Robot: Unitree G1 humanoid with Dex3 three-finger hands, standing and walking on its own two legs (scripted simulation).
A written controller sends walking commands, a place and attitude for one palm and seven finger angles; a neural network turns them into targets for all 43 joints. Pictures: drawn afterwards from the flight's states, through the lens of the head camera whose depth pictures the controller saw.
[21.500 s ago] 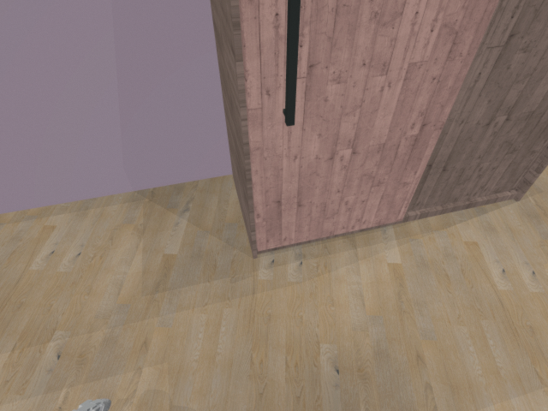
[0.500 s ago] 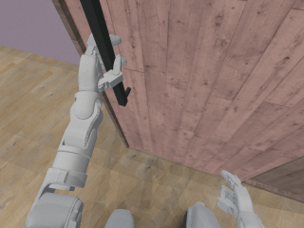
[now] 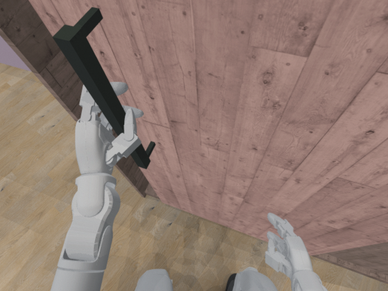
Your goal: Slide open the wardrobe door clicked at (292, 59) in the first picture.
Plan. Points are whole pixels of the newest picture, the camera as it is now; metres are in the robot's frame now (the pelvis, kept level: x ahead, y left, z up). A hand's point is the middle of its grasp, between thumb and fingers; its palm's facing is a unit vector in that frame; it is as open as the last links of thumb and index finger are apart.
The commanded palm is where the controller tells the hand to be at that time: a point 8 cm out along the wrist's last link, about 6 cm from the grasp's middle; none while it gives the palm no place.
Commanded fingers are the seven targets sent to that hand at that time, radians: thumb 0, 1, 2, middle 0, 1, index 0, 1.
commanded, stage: step sideways, sliding the door along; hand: left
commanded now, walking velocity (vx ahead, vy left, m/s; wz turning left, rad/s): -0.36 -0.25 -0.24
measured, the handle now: (126, 113) +0.36 +0.20 +0.13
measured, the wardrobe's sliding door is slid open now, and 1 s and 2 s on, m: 0.11 0.37 0.57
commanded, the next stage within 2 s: none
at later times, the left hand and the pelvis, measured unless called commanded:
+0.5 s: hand (205, 161) +0.29 +0.04 +0.14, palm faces +0.13 -0.99 -0.03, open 6.3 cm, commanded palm +0.25 +0.03 +0.14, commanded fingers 0.00 0.90 0.90 -0.45 -1.40 -0.45 -1.40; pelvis -0.02 -0.07 +0.01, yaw -5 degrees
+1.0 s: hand (294, 195) +0.26 -0.08 +0.14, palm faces -0.06 -1.00 -0.05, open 6.2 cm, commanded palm +0.24 -0.07 +0.14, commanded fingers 0.00 0.90 0.90 -0.45 -1.40 -0.45 -1.40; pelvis -0.09 -0.15 +0.01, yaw -10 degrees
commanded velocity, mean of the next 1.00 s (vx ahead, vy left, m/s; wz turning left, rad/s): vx -0.24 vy -0.27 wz -0.15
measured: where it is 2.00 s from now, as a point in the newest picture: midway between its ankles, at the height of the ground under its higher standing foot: outside the picture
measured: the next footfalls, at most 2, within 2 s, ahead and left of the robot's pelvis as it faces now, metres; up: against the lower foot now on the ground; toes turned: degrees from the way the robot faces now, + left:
left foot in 0.30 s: +0.02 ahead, +0.11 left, +0.00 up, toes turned +8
right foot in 0.62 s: +0.04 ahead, -0.24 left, +0.00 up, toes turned -10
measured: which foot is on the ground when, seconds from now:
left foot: down 0.00-0.04, up 0.06-0.28, down 0.30-0.64, up 0.66-0.84, down 0.86-1.00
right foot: down 0.00-0.30, up 0.32-0.60, down 0.62-0.84, up 0.86-1.00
